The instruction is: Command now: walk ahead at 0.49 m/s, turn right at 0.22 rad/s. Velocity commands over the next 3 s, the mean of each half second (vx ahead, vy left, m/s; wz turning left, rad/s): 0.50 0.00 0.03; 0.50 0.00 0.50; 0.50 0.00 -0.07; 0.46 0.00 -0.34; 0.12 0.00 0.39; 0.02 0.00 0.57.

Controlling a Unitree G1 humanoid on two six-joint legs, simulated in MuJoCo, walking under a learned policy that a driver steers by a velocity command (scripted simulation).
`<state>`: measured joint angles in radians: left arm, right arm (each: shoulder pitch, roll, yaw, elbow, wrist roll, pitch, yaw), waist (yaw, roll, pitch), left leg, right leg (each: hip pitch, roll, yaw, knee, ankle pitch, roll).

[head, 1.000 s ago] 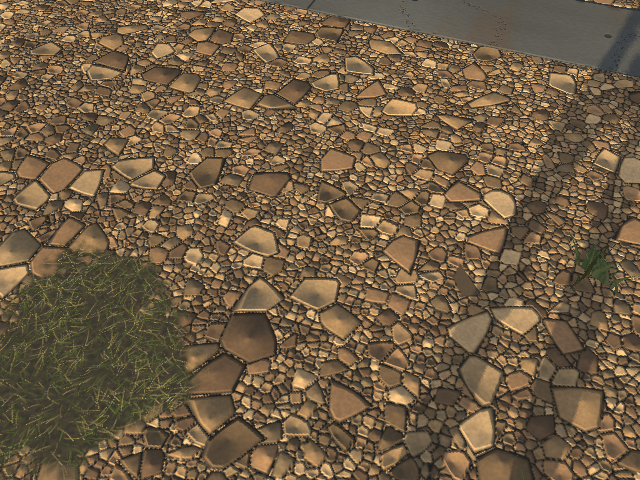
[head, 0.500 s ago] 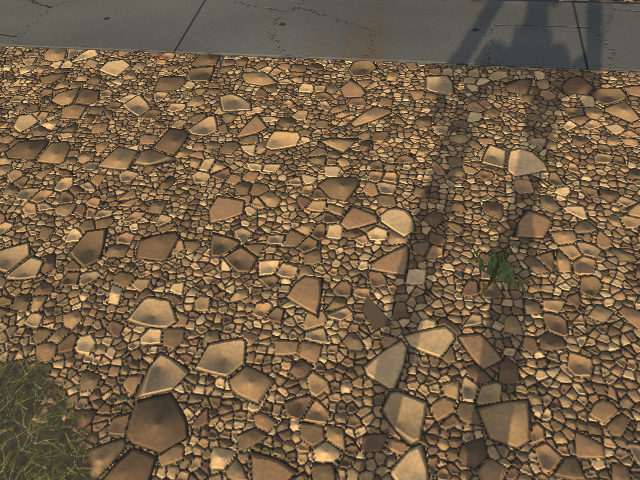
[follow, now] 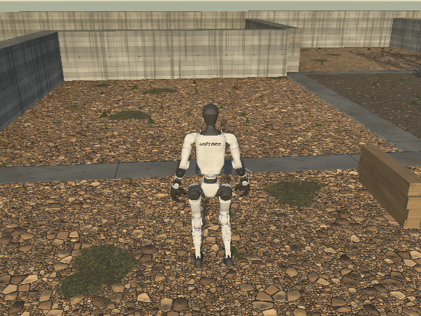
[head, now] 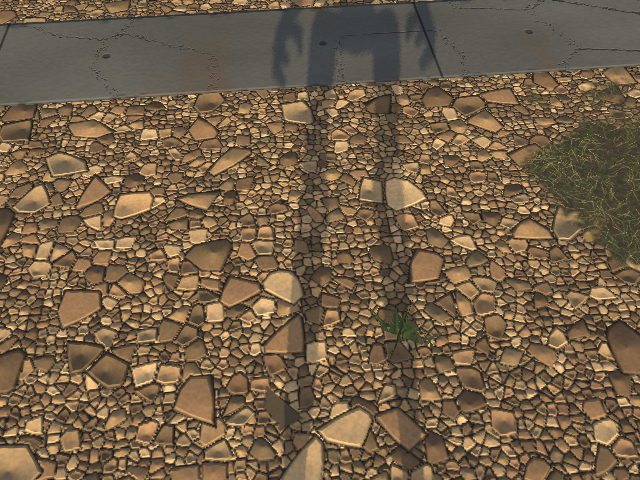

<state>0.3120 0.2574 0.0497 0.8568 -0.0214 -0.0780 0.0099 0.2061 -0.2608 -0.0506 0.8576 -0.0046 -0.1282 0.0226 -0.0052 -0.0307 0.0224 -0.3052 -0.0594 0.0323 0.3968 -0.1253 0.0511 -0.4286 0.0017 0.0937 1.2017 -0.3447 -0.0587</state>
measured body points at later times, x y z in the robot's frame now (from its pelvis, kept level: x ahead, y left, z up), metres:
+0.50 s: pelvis +0.27 -0.07 +0.00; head +0.29 -0.09 +0.45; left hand +0.39 +0.19 -0.10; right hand +0.33 -0.34 -0.14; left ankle +0.20 +0.08 -0.65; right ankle +0.31 -0.16 -0.74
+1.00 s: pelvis +0.52 +0.01 -0.02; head +0.56 +0.03 +0.43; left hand +0.48 +0.29 -0.15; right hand +0.77 -0.17 -0.12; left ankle +0.57 +0.10 -0.74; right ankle +0.39 -0.17 -0.64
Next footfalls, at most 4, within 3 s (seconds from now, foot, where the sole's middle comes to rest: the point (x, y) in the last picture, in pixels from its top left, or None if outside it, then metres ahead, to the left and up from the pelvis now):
0.34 right None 0.35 -0.16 -0.78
0.92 left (278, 418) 0.61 0.11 -0.78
1.48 right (316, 276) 0.98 0.03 -0.78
1.94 left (228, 209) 1.21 0.28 -0.78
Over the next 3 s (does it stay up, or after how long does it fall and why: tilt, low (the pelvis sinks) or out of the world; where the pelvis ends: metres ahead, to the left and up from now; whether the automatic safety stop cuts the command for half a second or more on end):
stays up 1.14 0.20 0.00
